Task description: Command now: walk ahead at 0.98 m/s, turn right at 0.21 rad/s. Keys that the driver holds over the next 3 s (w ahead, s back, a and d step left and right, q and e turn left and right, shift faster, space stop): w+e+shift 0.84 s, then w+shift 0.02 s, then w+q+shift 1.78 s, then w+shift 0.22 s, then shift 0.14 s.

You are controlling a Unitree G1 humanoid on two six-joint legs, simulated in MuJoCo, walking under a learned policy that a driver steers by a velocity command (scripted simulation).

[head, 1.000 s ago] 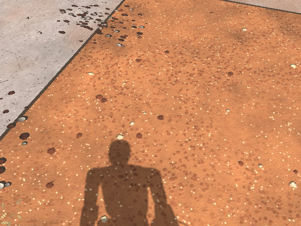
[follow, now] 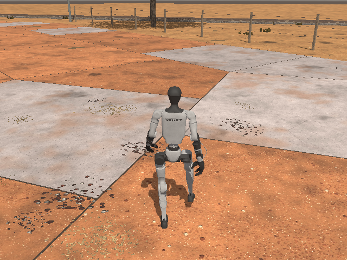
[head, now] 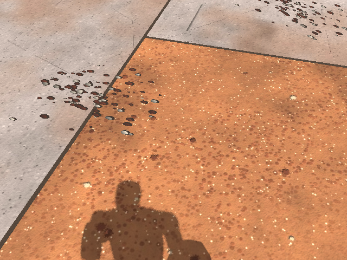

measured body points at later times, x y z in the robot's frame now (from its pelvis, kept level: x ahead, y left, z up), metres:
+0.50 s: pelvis +0.46 -0.08 +0.00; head +0.47 -0.10 +0.45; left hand +0.52 +0.17 -0.12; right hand +0.63 -0.37 -0.04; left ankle +0.70 +0.07 -0.66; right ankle +0.39 -0.11 -0.74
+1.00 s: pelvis +0.85 -0.21 -0.01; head +0.85 -0.23 +0.44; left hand +1.19 -0.24 -0.05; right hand +0.60 -0.35 -0.14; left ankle +0.83 -0.03 -0.74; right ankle +0.88 -0.46 -0.66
